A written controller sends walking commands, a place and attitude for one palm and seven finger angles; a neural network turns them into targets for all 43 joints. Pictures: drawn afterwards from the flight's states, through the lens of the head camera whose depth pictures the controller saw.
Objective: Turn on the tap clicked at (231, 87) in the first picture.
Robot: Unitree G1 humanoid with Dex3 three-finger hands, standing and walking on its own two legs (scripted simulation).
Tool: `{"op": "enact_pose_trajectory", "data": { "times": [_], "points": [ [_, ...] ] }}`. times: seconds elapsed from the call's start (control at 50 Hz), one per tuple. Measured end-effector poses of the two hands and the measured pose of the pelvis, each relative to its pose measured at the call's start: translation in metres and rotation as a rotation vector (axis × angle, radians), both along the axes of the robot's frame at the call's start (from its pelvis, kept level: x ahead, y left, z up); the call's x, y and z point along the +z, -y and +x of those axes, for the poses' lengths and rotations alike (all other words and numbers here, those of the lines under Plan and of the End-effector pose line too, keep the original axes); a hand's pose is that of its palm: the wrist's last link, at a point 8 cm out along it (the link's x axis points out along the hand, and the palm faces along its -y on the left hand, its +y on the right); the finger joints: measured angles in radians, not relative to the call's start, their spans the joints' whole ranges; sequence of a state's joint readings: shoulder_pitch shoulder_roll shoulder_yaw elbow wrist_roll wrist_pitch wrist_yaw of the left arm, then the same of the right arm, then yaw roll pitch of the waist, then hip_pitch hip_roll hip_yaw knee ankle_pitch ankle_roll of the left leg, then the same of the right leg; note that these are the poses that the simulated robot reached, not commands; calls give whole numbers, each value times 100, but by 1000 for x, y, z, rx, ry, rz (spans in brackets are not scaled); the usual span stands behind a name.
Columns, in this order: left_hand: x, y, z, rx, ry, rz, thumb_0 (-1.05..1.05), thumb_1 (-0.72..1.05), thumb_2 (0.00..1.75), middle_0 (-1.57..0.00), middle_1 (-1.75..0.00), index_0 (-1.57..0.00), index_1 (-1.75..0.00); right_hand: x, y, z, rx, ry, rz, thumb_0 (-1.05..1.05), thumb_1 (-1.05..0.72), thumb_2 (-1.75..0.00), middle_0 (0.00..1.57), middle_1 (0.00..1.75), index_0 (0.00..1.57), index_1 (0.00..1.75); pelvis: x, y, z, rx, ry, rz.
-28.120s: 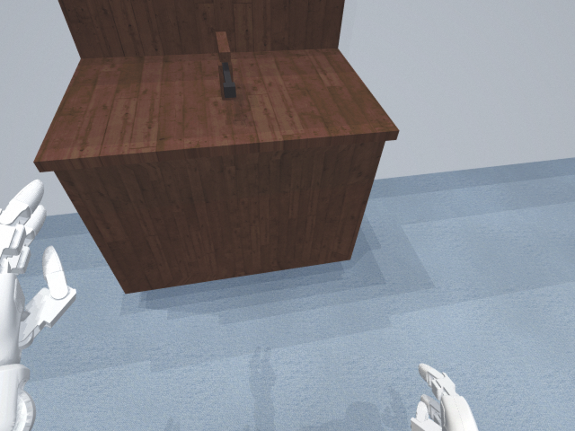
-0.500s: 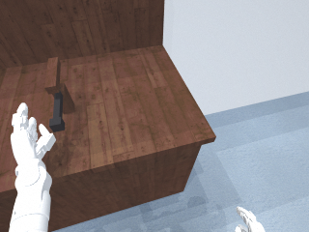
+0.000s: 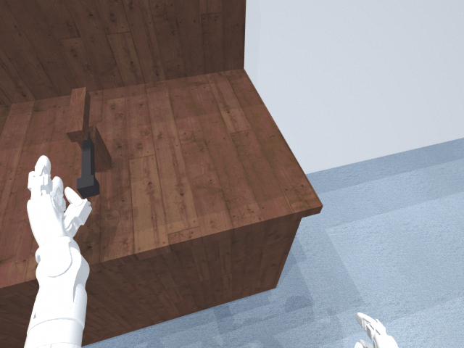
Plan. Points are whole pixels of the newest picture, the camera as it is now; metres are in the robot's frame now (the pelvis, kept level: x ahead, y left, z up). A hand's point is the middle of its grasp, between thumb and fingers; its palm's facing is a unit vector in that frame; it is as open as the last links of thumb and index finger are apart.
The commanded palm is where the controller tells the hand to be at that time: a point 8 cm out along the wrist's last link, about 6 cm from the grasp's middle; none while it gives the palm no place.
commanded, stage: push the lever round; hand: left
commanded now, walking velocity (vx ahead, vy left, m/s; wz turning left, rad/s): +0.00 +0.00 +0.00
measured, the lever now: (88, 186) +0.36 +0.28 +0.08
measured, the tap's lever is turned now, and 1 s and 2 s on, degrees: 3 30 56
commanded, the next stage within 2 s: none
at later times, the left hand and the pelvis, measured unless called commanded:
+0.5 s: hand (115, 196) +0.35 +0.23 +0.07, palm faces +0.62 -0.78 -0.07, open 7.5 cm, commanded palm +0.31 +0.25 +0.07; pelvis -0.01 +0.00 +0.00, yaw +1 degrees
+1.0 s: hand (131, 187) +0.37 +0.21 +0.07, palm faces +0.72 -0.69 -0.09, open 7.6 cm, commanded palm +0.32 +0.22 +0.07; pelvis +0.00 -0.01 +0.00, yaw +1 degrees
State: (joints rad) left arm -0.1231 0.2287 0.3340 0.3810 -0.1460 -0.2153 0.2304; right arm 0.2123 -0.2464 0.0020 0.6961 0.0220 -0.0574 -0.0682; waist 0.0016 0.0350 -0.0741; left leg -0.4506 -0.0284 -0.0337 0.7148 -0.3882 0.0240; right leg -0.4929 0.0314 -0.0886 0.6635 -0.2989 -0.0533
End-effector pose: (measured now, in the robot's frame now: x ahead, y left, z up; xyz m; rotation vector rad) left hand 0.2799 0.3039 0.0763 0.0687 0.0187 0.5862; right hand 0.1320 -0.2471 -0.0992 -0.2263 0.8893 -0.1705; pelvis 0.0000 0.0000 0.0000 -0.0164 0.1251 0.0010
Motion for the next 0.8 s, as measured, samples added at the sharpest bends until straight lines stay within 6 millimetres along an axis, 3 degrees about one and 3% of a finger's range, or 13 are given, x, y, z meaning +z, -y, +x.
{"op": "enact_pose_trajectory", "data": {
  "times": [0.32, 0.5, 0.62, 0.8],
  "points": [
    [-2, 21, 5, 69, 5, -10, 1, 95, 92, -15, -15, -15, -15, -2, -9, 6, 34, -5, 8, 1, -91, -89, 20, 30, 21, 30, -1, 0, -5, 14, 0, -1],
    [-1, 46, 17, 91, -5, -4, 0, 96, 93, -15, -15, -15, -15, -5, -12, 7, 43, -16, 16, 1, -91, -89, 20, 30, 21, 30, -2, 0, -7, 18, -1, 0],
    [-1, 61, 26, 120, -17, -6, 0, 96, 93, -15, -15, -15, -15, -5, -11, 5, 31, -29, 22, 1, -91, -89, 20, 30, 21, 30, -1, 2, -5, 10, -4, 4],
    [1, 66, 27, 183, -37, -4, 0, 94, 92, -15, -15, -15, -15, -4, -3, 3, 13, -48, 18, 1, -91, -89, 20, 30, 21, 30, 0, 6, -3, 5, 1, 5]
  ]
}}
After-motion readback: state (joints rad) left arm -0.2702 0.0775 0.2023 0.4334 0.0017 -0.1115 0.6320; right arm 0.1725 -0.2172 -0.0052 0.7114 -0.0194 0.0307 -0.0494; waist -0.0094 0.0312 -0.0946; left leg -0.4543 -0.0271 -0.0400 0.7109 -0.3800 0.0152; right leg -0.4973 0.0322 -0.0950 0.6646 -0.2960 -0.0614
